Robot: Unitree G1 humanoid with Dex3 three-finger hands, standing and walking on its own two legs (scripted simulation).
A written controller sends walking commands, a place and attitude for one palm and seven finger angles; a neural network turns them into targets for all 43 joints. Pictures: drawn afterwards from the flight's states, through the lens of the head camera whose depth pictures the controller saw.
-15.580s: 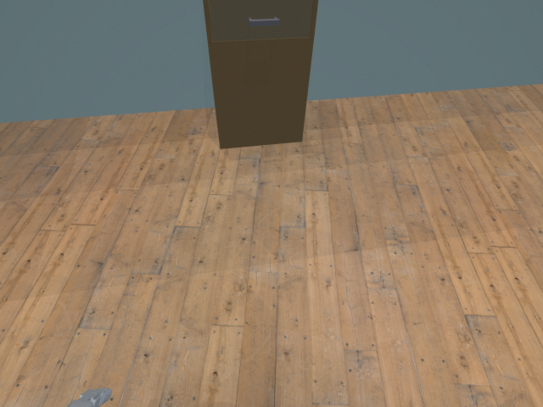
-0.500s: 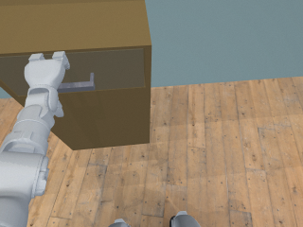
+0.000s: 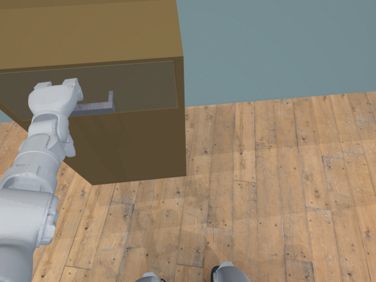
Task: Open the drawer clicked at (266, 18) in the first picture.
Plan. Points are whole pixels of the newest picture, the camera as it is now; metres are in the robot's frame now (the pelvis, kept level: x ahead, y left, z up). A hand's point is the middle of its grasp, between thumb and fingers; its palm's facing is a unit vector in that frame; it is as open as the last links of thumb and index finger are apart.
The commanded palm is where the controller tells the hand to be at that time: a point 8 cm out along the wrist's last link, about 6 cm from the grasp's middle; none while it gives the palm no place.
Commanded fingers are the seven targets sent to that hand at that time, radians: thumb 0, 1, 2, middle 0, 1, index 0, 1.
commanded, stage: lower the fingers behind the handle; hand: left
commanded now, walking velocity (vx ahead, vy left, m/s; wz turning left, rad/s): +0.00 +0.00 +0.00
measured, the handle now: (88, 102) +0.56 +0.23 -0.02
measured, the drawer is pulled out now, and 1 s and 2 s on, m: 0.00 0.00 0.00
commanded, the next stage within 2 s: close the thumb around the handle in 1.58 s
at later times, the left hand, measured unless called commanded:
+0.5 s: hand (77, 117) +0.49 +0.24 +0.00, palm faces -0.11 -0.04 -0.99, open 13.8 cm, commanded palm +0.48 +0.24 +0.05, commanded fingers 0.00 -0.50 0.30 -0.30 -1.20 -0.30 -1.20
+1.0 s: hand (89, 124) +0.49 +0.23 -0.03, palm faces -0.07 -0.01 -1.00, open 13.9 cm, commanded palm +0.48 +0.22 +0.01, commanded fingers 0.00 -0.50 0.30 -0.30 -1.20 -0.30 -1.20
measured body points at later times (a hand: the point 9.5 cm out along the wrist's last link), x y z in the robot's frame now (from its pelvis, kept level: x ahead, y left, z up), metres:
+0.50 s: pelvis +0.00 +0.01 -0.01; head +0.12 +0.01 +0.42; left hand +0.49 +0.24 +0.06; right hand +0.00 -0.26 -0.14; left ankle -0.02 +0.12 -0.71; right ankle +0.01 -0.13 -0.71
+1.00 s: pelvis -0.01 +0.01 -0.03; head +0.12 +0.01 +0.40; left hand +0.49 +0.22 +0.02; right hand -0.03 -0.26 -0.16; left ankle -0.02 +0.12 -0.71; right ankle +0.01 -0.13 -0.71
